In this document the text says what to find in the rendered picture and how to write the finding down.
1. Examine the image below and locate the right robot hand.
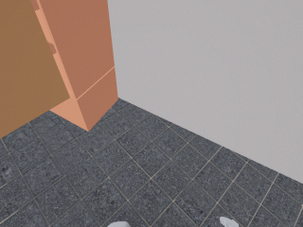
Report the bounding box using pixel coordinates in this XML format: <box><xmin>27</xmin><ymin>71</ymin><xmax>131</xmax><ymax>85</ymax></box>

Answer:
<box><xmin>220</xmin><ymin>217</ymin><xmax>239</xmax><ymax>227</ymax></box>

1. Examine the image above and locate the cupboard door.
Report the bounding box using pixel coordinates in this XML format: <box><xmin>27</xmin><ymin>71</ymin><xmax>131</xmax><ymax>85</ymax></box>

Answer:
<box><xmin>0</xmin><ymin>0</ymin><xmax>70</xmax><ymax>139</ymax></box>

